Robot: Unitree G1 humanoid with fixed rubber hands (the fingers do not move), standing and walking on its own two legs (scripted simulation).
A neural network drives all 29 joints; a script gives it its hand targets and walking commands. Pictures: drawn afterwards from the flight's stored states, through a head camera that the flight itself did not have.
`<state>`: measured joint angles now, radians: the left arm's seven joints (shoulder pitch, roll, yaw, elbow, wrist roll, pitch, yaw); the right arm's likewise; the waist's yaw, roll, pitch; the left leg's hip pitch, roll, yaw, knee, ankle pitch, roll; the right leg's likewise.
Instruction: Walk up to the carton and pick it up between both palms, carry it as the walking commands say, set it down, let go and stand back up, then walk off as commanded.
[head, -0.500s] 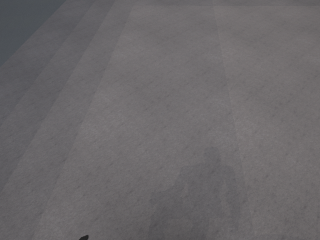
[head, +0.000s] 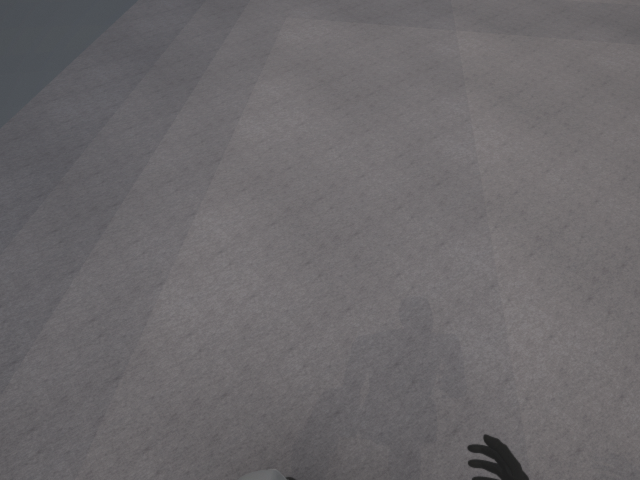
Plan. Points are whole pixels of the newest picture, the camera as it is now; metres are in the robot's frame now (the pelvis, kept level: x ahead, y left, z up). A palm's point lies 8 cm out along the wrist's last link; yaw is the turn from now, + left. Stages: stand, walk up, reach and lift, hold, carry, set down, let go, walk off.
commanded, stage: walk off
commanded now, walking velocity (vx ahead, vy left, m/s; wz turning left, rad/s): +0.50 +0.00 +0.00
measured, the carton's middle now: out of the picture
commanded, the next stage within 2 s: stand in 1.18 s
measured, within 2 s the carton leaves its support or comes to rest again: neither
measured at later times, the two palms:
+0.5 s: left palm (245, 284) +0.43 +0.17 -0.11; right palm (530, 477) +0.16 -0.26 -0.14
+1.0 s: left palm (225, 304) +0.40 +0.20 -0.14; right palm (439, 180) +0.71 -0.21 -0.11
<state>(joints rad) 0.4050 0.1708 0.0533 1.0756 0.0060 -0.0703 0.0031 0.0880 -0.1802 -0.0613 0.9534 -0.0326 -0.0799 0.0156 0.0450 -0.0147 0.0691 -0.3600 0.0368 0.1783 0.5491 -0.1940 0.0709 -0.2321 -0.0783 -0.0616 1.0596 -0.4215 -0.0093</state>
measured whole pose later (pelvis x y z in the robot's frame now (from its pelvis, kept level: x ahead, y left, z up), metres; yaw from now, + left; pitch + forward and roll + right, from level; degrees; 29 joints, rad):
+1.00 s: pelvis +0.52 -0.01 -0.01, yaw +1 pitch +1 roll -1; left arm 0.49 0.15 0.04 1.11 0.02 -0.08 0.01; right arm -0.01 -0.17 -0.05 0.90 -0.04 -0.06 0.03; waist 0.08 0.00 0.06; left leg -0.42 0.06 0.16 0.51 -0.11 0.03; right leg 0.05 -0.07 -0.16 0.43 -0.45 0.03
